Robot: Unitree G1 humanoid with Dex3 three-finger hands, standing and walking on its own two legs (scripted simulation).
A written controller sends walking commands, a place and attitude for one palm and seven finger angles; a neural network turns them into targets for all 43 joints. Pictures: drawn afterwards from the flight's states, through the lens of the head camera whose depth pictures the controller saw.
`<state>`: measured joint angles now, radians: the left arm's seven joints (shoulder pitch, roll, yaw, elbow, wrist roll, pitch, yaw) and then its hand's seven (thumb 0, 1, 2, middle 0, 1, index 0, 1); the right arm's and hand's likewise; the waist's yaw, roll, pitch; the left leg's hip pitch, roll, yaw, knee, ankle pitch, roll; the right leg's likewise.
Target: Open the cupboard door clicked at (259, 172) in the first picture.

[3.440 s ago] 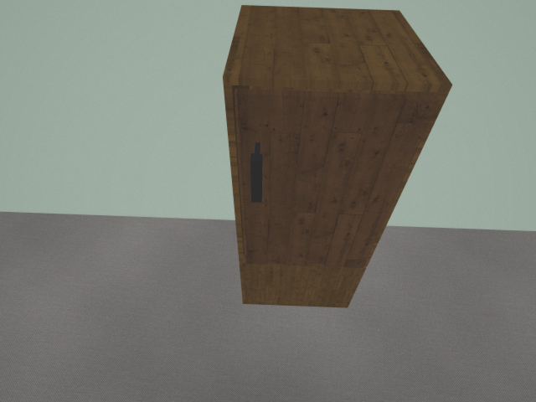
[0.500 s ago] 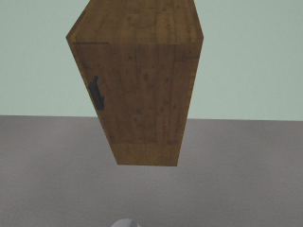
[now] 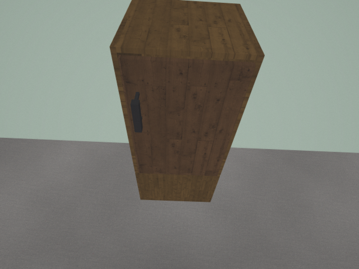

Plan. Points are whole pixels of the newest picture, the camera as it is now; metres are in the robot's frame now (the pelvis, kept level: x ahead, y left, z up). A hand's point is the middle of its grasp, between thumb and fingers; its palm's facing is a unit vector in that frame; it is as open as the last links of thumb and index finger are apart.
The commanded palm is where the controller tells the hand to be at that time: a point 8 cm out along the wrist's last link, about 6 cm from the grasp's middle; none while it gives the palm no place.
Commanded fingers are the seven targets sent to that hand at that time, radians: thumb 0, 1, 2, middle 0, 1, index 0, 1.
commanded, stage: come to a stop and stand still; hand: left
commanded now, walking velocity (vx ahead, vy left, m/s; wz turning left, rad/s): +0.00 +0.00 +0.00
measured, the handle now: (138, 112) +0.56 +0.17 -0.01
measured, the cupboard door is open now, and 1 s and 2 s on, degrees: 0 0 0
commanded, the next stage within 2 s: look again from close up in 0.50 s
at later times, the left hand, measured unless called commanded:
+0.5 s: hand out of the picture -0.06 +0.14 -0.18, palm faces +0.04 -0.99 -0.14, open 7.3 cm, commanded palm none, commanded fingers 0.00 0.90 0.90 -0.20 -0.30 -0.20 -0.30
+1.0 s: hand out of the picture +0.00 +0.15 -0.18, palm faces +0.03 -0.98 -0.20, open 7.3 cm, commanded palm none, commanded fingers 0.00 0.90 0.90 -0.20 -0.30 -0.20 -0.30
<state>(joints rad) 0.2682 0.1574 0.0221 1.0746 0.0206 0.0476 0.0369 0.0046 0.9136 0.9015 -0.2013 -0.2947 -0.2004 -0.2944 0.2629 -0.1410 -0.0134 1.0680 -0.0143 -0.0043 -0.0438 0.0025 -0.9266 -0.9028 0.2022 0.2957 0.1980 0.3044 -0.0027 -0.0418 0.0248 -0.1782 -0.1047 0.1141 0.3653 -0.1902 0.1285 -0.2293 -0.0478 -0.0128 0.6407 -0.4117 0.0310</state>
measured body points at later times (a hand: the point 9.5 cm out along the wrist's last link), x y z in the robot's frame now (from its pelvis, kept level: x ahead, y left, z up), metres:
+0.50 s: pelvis -0.02 -0.01 +0.00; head -0.01 +0.00 +0.45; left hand -0.06 +0.19 -0.16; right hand -0.06 -0.21 -0.16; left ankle +0.01 +0.04 -0.74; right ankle -0.04 -0.13 -0.74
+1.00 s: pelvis +0.00 -0.02 +0.00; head -0.01 -0.03 +0.45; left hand +0.00 +0.20 -0.16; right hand +0.02 -0.25 -0.16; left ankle +0.01 +0.04 -0.74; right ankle -0.04 -0.13 -0.74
